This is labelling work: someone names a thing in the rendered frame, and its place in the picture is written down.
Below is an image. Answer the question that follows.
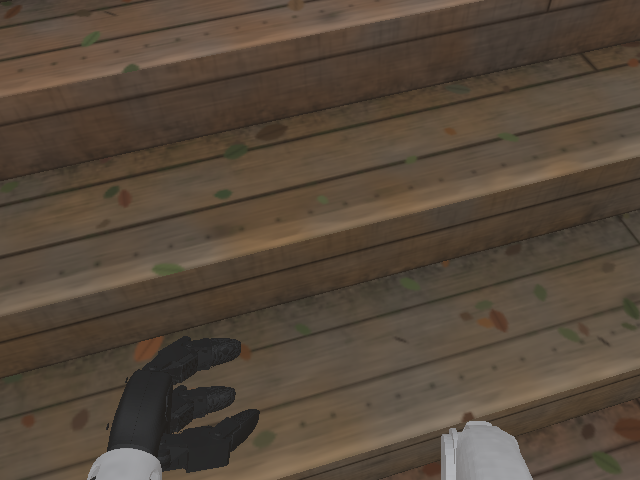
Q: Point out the left robot forearm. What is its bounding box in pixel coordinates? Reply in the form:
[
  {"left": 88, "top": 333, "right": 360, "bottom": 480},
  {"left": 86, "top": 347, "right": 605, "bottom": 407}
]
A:
[{"left": 87, "top": 448, "right": 162, "bottom": 480}]

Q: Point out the right robot thigh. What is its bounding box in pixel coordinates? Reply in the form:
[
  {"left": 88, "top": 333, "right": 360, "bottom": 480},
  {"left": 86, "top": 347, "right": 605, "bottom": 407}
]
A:
[{"left": 441, "top": 425, "right": 533, "bottom": 480}]

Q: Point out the left robot hand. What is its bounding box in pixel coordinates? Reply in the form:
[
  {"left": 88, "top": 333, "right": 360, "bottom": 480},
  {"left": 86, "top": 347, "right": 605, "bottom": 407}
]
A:
[{"left": 106, "top": 336, "right": 260, "bottom": 473}]

